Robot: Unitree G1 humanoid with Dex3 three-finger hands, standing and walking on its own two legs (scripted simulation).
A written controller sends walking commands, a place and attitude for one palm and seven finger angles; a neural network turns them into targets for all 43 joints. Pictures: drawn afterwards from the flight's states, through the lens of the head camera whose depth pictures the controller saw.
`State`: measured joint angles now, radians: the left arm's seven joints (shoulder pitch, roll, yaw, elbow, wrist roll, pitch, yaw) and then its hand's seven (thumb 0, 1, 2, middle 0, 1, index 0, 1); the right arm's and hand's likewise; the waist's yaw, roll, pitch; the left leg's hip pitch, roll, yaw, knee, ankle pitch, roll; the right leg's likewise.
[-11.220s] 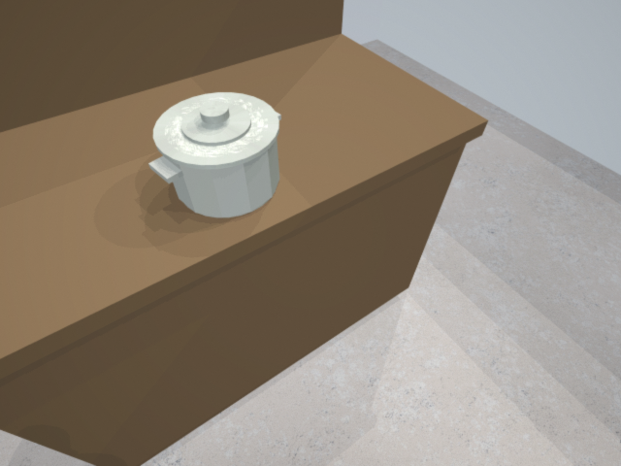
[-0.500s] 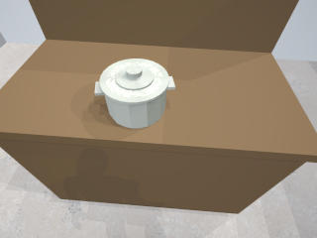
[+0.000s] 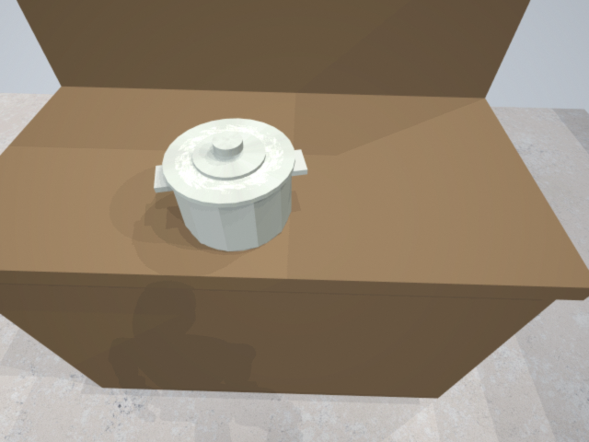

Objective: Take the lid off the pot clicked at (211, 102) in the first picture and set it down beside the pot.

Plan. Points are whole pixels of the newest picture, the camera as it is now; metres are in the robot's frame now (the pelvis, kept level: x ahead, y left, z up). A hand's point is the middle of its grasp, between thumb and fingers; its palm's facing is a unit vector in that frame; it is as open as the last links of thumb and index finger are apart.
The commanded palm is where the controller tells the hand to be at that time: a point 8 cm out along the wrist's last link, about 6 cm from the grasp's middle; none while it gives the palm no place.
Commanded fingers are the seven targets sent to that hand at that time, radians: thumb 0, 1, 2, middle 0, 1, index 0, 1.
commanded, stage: look again from close up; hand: left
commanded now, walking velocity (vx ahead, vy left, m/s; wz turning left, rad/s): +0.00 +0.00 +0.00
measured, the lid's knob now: (227, 143) +0.49 +0.12 +0.14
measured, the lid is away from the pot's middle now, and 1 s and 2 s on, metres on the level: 0.00 0.00 0.00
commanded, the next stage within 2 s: lift the closed hand beside the body in 0.56 s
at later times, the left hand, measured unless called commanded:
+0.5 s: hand out of the picture +0.01 +0.19 -0.17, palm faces +0.03 -0.98 -0.19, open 7.4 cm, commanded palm none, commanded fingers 0.00 0.90 0.90 -0.20 -0.30 -0.20 -0.30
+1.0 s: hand out of the picture +0.11 +0.21 -0.03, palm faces +0.17 -0.96 -0.22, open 5.2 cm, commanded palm +0.07 +0.26 +0.00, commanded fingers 0.00 0.90 0.90 -0.99 -1.16 -0.99 -1.16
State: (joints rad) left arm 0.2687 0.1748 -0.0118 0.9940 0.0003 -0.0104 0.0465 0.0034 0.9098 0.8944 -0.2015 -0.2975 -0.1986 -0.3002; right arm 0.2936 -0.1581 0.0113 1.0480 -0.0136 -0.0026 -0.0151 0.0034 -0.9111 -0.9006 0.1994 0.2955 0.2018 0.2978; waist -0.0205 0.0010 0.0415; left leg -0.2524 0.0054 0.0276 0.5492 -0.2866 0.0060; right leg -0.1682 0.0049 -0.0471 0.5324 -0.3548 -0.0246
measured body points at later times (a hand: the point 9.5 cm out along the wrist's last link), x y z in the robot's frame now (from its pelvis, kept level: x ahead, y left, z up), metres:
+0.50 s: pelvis +0.01 +0.01 +0.00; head +0.03 +0.03 +0.45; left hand +0.01 +0.24 -0.16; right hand +0.04 -0.22 -0.14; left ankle +0.00 +0.11 -0.73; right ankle -0.04 -0.10 -0.73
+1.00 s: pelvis -0.03 +0.02 +0.01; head -0.05 +0.02 +0.46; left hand +0.10 +0.26 -0.02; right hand +0.18 -0.20 -0.05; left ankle +0.00 +0.11 -0.73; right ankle -0.04 -0.10 -0.73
